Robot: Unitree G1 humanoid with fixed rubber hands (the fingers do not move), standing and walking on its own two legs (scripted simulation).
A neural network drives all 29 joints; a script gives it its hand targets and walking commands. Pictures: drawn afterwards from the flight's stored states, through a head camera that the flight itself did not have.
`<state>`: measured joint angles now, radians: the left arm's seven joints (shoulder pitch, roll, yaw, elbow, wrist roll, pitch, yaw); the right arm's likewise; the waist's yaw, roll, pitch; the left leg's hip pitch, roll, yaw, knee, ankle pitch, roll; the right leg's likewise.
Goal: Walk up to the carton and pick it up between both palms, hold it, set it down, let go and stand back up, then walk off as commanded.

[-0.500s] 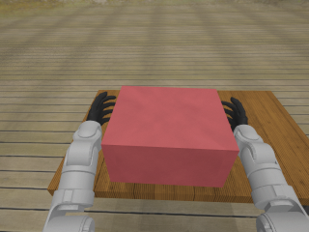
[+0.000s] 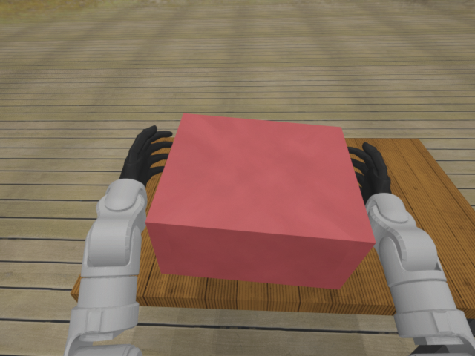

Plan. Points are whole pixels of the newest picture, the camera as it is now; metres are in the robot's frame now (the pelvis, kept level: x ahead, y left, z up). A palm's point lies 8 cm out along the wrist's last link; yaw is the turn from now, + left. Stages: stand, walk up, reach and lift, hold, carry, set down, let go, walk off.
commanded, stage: hold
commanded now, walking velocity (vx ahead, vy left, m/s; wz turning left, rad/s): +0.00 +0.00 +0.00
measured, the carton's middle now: (256, 195) +0.35 -0.01 +0.14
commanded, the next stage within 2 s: none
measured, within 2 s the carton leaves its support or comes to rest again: neither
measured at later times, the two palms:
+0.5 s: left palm (133, 196) +0.32 +0.18 +0.18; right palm (373, 208) +0.31 -0.19 +0.14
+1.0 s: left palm (128, 189) +0.32 +0.18 +0.19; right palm (371, 189) +0.33 -0.19 +0.16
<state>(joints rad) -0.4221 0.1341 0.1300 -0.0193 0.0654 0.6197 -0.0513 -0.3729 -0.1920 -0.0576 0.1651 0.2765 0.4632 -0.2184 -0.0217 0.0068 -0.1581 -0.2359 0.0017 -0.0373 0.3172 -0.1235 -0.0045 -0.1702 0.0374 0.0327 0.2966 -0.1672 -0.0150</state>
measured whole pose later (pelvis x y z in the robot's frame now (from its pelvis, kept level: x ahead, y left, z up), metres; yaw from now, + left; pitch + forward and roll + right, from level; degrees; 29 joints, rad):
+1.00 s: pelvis -0.01 +0.00 +0.00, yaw +0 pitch +0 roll +0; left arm -0.38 0.13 0.14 -0.06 0.13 0.66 -0.06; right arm -0.42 -0.19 -0.04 0.22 0.28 0.47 -0.20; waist -0.02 -0.01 -0.14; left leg -0.19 0.00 -0.04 0.29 -0.11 -0.01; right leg -0.13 0.04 0.03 0.29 -0.16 -0.02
